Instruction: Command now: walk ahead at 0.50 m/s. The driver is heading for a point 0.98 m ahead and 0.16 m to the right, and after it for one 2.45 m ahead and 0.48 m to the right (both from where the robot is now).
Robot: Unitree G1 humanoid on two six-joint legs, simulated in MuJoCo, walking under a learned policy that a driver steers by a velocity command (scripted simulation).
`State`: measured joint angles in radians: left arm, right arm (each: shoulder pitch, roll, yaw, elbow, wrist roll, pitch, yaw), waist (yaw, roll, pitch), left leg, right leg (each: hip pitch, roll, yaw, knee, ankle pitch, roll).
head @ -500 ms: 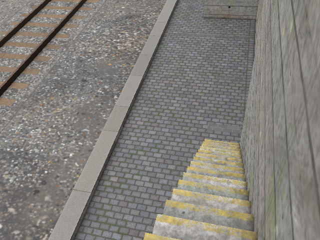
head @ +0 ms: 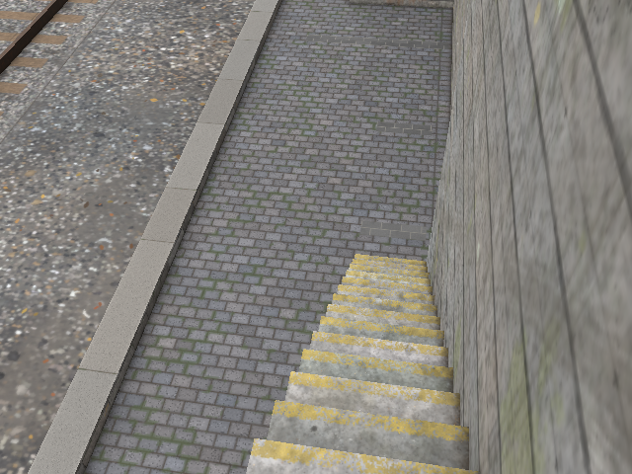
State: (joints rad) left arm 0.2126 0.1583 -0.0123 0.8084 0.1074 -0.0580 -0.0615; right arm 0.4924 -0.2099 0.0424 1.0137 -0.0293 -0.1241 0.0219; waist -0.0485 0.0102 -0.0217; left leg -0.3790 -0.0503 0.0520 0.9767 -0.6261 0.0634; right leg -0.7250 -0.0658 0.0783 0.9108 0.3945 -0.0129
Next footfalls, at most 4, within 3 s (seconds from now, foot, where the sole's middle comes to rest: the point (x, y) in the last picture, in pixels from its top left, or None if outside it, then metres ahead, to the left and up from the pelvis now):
0.12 right None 0.17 -0.15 -0.92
0.54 left None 0.40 0.14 -0.95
0.74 left None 0.47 0.12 -1.12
1.36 right None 0.61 -0.26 -1.33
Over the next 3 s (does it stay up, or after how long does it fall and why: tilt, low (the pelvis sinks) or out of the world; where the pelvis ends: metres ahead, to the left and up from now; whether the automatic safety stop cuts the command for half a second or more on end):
stays up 1.23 -0.19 -1.12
